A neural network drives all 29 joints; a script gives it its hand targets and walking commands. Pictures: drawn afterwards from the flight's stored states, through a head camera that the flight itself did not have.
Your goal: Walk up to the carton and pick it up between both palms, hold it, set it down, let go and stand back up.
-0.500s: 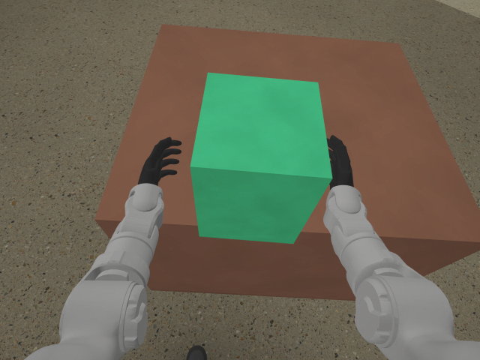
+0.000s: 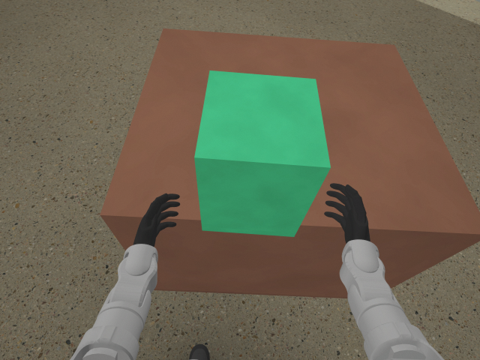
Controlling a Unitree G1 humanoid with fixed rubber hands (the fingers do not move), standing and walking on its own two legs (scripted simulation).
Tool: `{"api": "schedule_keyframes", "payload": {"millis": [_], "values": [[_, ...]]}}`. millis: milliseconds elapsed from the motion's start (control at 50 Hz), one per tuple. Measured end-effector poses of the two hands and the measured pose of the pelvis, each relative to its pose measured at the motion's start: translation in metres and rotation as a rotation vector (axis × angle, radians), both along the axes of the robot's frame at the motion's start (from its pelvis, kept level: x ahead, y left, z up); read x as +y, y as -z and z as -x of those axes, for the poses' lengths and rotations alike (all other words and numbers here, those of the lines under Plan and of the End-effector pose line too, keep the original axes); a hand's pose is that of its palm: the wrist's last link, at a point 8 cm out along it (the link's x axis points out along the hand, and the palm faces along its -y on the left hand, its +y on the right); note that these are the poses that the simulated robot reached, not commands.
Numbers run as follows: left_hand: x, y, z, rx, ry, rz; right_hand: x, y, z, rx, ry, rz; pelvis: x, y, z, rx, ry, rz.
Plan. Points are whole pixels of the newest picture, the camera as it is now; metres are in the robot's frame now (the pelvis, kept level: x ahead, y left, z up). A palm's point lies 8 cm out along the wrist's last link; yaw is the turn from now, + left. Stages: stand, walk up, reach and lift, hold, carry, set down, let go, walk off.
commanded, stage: set down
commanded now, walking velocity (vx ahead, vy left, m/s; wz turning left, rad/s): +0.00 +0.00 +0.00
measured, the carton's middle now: (255, 159) +0.48 -0.02 +0.00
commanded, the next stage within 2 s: none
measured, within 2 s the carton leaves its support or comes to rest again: neither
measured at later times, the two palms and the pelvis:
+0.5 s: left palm (147, 264) +0.28 +0.17 -0.03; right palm (363, 262) +0.27 -0.19 -0.01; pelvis +0.00 -0.01 +0.00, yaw +0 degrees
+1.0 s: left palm (132, 303) +0.22 +0.19 -0.04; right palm (376, 299) +0.21 -0.19 +0.00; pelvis +0.00 +0.00 +0.01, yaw +1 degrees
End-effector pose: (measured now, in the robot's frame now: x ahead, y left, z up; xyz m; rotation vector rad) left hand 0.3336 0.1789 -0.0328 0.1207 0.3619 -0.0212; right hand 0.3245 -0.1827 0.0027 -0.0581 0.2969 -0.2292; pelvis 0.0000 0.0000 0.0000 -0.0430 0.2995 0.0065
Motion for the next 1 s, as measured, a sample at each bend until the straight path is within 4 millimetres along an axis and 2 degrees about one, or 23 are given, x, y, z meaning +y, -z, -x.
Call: {"api": "schedule_keyframes", "payload": {"millis": [180, 360, 520, 620, 760, 900, 1000], "values": [[-0.001, -0.002, 0.010, -0.028, 0.003, 0.020, 0.005, -0.005, 0.002, -0.011, -0.046, 0.006, 0.001, 0.000, 0.002, -0.007, 0.000, 0.001], [-0.005, -0.006, 0.024, -0.050, 0.010, 0.035, -0.001, 0.006, 0.024, 0.030, -0.042, 0.008, -0.002, -0.001, -0.001, -0.034, -0.002, -0.003], [-0.006, -0.002, 0.054, -0.005, 0.011, 0.039, -0.006, 0.010, 0.054, 0.044, -0.044, -0.001, -0.007, -0.004, -0.004, -0.103, -0.005, -0.011], [-0.005, 0.001, 0.078, 0.020, 0.001, 0.039, -0.008, 0.008, 0.075, 0.035, -0.049, -0.002, -0.010, -0.005, -0.005, -0.155, -0.007, -0.015], [-0.005, -0.002, 0.102, 0.026, 0.021, 0.024, -0.012, 0.000, 0.095, 0.005, -0.035, -0.003, -0.012, -0.007, -0.003, -0.228, -0.010, -0.020], [0.001, -0.006, 0.106, 0.001, 0.020, 0.037, -0.009, -0.006, 0.105, 0.024, -0.036, 0.011, -0.010, -0.007, 0.000, -0.276, -0.014, -0.023], [0.009, 0.002, 0.109, 0.052, -0.002, 0.054, -0.004, -0.001, 0.111, 0.081, -0.036, 0.028, -0.004, -0.007, -0.001, -0.296, -0.020, -0.026]]}}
